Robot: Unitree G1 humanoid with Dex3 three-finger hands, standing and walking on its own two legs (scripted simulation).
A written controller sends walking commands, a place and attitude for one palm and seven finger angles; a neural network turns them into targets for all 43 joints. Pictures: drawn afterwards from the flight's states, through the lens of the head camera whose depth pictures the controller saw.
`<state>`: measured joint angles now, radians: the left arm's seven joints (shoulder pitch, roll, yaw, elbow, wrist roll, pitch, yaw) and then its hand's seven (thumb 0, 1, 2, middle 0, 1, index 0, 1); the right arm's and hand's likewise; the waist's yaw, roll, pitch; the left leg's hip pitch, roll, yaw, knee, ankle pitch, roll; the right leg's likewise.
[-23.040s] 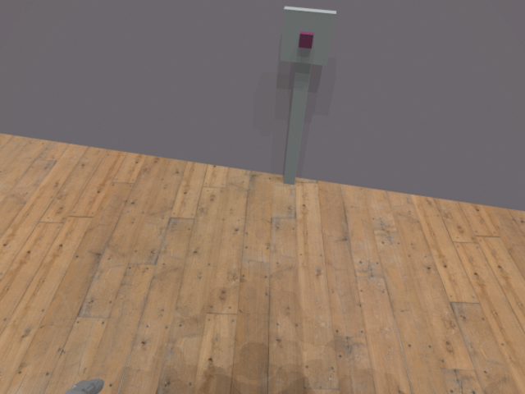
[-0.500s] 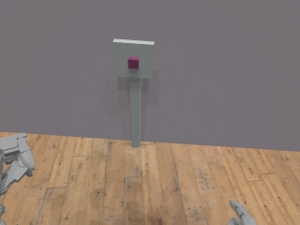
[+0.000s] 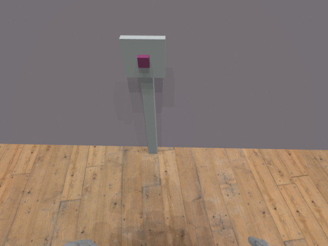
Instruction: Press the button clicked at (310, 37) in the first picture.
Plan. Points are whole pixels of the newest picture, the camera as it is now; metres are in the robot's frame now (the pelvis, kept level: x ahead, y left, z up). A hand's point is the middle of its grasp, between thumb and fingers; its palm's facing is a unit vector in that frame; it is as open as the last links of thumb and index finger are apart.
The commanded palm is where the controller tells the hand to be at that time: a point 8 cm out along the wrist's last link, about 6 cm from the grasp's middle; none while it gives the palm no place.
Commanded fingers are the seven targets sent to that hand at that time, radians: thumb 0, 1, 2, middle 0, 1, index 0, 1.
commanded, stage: let the arm hang, fingers relaxed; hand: left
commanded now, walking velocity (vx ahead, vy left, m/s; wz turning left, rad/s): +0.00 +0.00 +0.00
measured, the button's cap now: (143, 61) +0.80 +0.11 +0.02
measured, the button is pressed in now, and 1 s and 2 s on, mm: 0 0 0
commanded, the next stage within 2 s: stand and wait in 0.86 s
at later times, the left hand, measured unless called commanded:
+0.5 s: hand out of the picture -0.04 +0.18 -0.16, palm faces +0.03 -0.98 -0.20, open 6.8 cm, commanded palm none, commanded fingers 0.00 0.90 0.90 -0.20 -0.30 -0.20 -0.30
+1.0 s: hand out of the picture +0.00 +0.16 -0.16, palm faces +0.03 -0.98 -0.19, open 7.3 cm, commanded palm none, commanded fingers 0.00 0.90 0.90 -0.20 -0.30 -0.20 -0.30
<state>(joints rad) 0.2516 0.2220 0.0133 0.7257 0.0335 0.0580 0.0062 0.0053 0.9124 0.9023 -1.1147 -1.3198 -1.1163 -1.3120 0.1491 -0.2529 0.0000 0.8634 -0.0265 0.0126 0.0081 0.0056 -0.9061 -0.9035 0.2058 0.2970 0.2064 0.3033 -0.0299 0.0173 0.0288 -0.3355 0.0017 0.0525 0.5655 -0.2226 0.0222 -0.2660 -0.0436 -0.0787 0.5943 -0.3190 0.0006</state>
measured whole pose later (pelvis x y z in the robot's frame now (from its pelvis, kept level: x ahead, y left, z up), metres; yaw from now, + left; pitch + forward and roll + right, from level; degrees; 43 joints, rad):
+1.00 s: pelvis +0.01 -0.01 +0.01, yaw +0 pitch -2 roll +0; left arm 0.28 0.14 0.02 1.15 0.01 0.00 0.03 0.00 0.92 0.90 -0.20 -0.30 -0.20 -0.30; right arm 0.28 -0.12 -0.01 1.14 -0.02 0.02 -0.03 0.00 -0.91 -0.90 0.20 0.30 0.20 0.30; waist -0.01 0.01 0.06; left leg -0.23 0.01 0.05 0.42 -0.16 0.01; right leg -0.15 -0.02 -0.09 0.43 -0.25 -0.01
